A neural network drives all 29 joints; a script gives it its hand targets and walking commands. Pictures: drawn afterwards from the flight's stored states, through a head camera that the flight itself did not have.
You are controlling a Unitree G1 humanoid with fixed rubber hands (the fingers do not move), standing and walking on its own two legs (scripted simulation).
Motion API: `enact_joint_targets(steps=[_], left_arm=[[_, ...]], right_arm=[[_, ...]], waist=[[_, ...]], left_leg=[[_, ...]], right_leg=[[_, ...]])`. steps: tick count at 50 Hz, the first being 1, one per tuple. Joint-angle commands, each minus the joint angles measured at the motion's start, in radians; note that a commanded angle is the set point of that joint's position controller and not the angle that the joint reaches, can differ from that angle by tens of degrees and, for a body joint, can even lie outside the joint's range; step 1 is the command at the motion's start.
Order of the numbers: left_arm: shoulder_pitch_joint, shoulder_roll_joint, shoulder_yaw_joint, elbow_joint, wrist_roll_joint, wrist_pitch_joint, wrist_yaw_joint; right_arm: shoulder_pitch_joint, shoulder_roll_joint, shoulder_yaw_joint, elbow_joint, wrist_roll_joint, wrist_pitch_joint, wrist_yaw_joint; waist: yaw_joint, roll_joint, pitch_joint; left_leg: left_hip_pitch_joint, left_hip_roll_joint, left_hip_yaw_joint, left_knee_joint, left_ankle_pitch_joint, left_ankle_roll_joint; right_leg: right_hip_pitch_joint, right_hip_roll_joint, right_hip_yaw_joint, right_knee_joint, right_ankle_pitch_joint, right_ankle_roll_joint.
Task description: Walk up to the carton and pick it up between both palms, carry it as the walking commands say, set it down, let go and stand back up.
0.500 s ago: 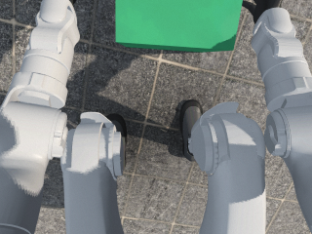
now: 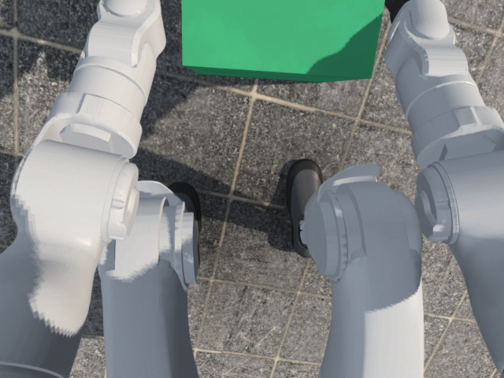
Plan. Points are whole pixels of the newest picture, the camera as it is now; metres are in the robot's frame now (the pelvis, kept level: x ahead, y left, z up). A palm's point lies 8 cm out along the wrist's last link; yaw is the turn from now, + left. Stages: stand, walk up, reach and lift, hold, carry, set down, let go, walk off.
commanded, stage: reach and lift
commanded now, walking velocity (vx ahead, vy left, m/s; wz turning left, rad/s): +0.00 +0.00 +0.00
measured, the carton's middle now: (272, 15) +0.51 -0.07 -0.26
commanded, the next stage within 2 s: none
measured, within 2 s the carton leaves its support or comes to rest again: leaves its support in 0.60 s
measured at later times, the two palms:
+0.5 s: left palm out of the picture +0.55 +0.09 -0.18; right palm out of the picture +0.51 -0.22 -0.19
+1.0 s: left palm out of the picture +0.55 +0.09 -0.12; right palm (408, 6) +0.49 -0.20 -0.15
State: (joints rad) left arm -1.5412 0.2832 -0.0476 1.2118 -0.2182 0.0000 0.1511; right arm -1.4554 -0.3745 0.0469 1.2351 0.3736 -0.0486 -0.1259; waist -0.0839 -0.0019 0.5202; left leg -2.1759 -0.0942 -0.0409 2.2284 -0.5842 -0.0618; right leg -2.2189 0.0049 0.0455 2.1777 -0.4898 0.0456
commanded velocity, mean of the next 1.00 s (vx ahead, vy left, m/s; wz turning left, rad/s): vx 0.00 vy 0.00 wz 0.00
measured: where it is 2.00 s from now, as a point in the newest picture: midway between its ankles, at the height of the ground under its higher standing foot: (245, 235)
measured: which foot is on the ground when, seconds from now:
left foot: down 0.00-1.00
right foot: down 0.00-1.00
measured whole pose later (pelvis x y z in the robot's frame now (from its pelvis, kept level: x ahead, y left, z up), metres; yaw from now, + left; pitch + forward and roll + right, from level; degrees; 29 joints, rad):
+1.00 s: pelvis -0.02 +0.00 +0.01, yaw +0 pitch +26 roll +0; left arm -1.45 0.20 0.24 0.93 -0.05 0.21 0.18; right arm -1.34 -0.27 -0.15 0.87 0.15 0.27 -0.24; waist -0.07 0.08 0.52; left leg -2.09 -0.14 -0.05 2.20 -0.55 -0.08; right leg -2.12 0.08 0.09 2.15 -0.47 0.11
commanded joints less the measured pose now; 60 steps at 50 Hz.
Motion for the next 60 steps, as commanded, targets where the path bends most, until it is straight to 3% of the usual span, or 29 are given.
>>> enact_joint_targets(steps=[1, 7, 14, 22, 27, 28, 29, 33, 37, 41, 48, 56, 60], left_arm=[[-0.245, -0.398, -0.05, -0.153, 0.023, -0.033, -0.07], [-0.351, -0.766, -0.069, -0.168, 0.056, 0.007, -0.174], [-0.366, -0.918, -0.032, -0.219, 0.086, 0.044, -0.23], [-0.353, -1.006, -0.047, -0.295, 0.074, 0.057, -0.245], [-0.398, -1.038, -0.123, -0.468, 0.012, 0.065, -0.232], [-0.406, -1.044, -0.133, -0.48, 0.001, 0.074, -0.228], [-0.385, -1.054, -0.105, -0.381, 0.021, 0.091, -0.232], [-0.438, -1.107, -0.14, -0.472, 0.004, 0.114, -0.238], [-0.453, -1.149, -0.146, -0.464, 0.009, 0.151, -0.229], [-0.475, -1.16, -0.119, -0.446, 0.032, 0.185, -0.223], [-0.5, -1.186, -0.08, -0.446, 0.084, 0.229, -0.239], [-0.477, -1.172, -0.107, -0.499, 0.111, 0.261, -0.272], [-0.473, -1.169, -0.139, -0.575, 0.102, 0.263, -0.281]], right_arm=[[-0.393, 0.445, 0.095, -0.175, -0.005, -0.02, 0.091], [-0.567, 0.783, 0.144, -0.227, -0.019, 0.015, 0.189], [-0.604, 0.939, 0.129, -0.305, -0.049, 0.052, 0.237], [-0.567, 1.003, 0.135, -0.383, -0.05, 0.071, 0.256], [-0.598, 1.0, 0.169, -0.567, -0.018, 0.082, 0.241], [-0.613, 0.99, 0.17, -0.593, -0.015, 0.089, 0.238], [-0.603, 0.974, 0.136, -0.517, -0.042, 0.104, 0.242], [-0.644, 1.003, 0.149, -0.654, -0.056, 0.124, 0.246], [-0.74, 0.977, 0.15, -0.766, -0.06, 0.141, 0.245], [-0.831, 0.965, 0.159, -0.834, -0.08, 0.169, 0.243], [-0.881, 1.035, 0.188, -0.847, -0.119, 0.22, 0.249], [-0.82, 1.127, 0.244, -0.849, -0.132, 0.273, 0.237], [-0.769, 1.17, 0.267, -0.862, -0.131, 0.288, 0.229]], waist=[[0.051, 0.037, -1.444], [0.063, 0.059, -1.406], [0.057, 0.067, -1.416], [0.033, 0.054, -1.508], [-0.006, 0.054, -1.865], [-0.017, 0.056, -1.921], [-0.03, 0.057, -1.797], [-0.061, 0.07, -1.884], [-0.076, 0.086, -1.973], [-0.074, 0.062, -2.0], [-0.055, -0.01, -2.063], [-0.009, -0.037, -2.158], [0.006, -0.037, -2.234]], left_leg=[[0.464, -0.03, 0.097, -0.193, 0.289, 0.017], [0.425, -0.048, 0.112, -0.178, 0.247, 0.025], [0.377, -0.062, 0.126, -0.148, 0.265, 0.038], [0.391, -0.069, 0.119, -0.138, 0.332, 0.044], [0.578, -0.076, 0.114, -0.139, 0.437, 0.042], [0.614, -0.074, 0.112, -0.143, 0.435, 0.041], [0.556, -0.065, 0.113, -0.161, 0.344, 0.042], [0.627, -0.079, 0.113, -0.172, 0.377, 0.04], [0.705, -0.079, 0.104, -0.198, 0.354, 0.038], [0.71, -0.081, 0.103, -0.229, 0.28, 0.041], [0.683, -0.081, 0.111, -0.263, 0.202, 0.048], [0.611, -0.078, 0.14, -0.26, 0.216, 0.051], [0.61, -0.08, 0.149, -0.261, 0.258, 0.05]], right_leg=[[0.622, 0.055, -0.064, -0.144, 0.317, -0.003], [0.589, 0.079, -0.091, -0.119, 0.268, -0.009], [0.605, 0.096, -0.099, -0.099, 0.306, -0.01], [0.641, 0.107, -0.105, -0.09, 0.398, -0.014], [0.814, 0.114, -0.123, -0.088, 0.499, -0.015], [0.837, 0.114, -0.129, -0.091, 0.492, -0.016], [0.757, 0.107, -0.141, -0.105, 0.392, -0.018], [0.806, 0.113, -0.156, -0.12, 0.424, -0.016], [0.799, 0.108, -0.176, -0.138, 0.379, -0.013], [0.819, 0.105, -0.186, -0.17, 0.296, -0.005], [0.885, 0.11, -0.186, -0.217, 0.216, 0.011], [1.048, 0.12, -0.128, -0.266, 0.237, 0.026], [1.131, 0.126, -0.112, -0.271, 0.305, 0.028]])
